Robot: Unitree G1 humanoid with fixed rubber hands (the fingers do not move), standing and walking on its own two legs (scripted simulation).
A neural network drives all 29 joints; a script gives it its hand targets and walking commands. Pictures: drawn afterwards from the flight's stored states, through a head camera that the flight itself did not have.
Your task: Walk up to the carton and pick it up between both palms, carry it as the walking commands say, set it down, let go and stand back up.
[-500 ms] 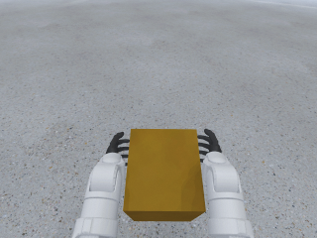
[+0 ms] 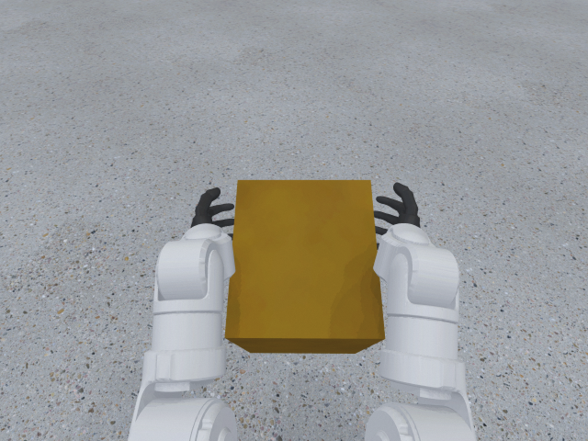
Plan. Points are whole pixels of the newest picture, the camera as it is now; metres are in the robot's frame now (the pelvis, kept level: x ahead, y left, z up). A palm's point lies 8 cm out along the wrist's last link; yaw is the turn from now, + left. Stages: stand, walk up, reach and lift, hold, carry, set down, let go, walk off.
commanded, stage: carry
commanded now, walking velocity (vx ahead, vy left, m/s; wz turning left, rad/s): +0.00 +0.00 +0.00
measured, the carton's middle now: (303, 276) +0.36 +0.01 +0.05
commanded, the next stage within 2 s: none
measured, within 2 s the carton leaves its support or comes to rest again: neither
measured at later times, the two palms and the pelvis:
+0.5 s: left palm (203, 281) +0.30 +0.13 +0.12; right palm (406, 281) +0.31 -0.12 +0.12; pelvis -0.03 +0.01 +0.00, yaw +0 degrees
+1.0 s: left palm (197, 290) +0.29 +0.13 +0.12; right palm (407, 293) +0.29 -0.11 +0.13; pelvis -0.04 +0.01 +0.00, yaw +0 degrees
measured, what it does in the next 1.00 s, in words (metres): stands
